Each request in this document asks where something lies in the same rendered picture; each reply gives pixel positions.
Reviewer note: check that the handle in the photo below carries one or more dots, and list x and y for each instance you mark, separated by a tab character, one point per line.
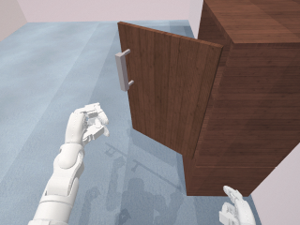
120	59

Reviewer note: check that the cupboard door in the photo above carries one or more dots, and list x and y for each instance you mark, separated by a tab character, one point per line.
173	79

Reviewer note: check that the robot right hand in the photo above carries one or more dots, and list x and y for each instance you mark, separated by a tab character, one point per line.
238	214

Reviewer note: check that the robot left hand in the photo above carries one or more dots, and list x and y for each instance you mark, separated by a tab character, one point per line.
77	125

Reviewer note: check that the robot left forearm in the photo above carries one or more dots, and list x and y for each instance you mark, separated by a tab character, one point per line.
60	193

